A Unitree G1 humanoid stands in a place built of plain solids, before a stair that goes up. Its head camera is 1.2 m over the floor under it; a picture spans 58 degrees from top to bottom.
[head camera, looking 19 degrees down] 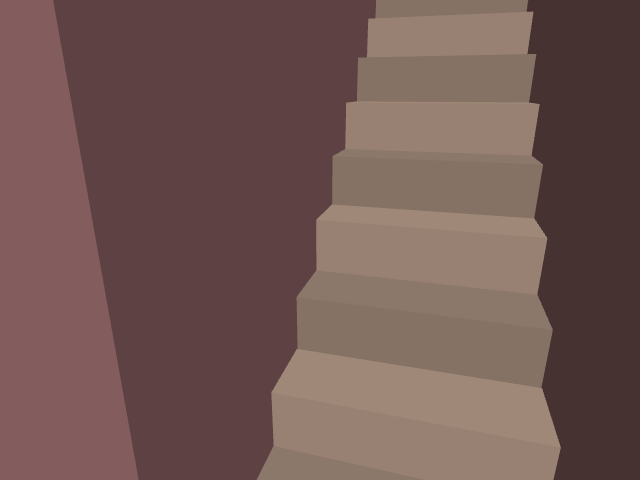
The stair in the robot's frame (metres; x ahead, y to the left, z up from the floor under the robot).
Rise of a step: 0.19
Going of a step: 0.23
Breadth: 0.75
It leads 16 degrees to the right of straight ahead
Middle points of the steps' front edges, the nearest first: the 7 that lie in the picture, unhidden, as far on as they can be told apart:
0.93 -0.22 0.39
1.15 -0.28 0.58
1.37 -0.35 0.77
1.59 -0.41 0.96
1.82 -0.47 1.15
2.04 -0.53 1.35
2.26 -0.60 1.54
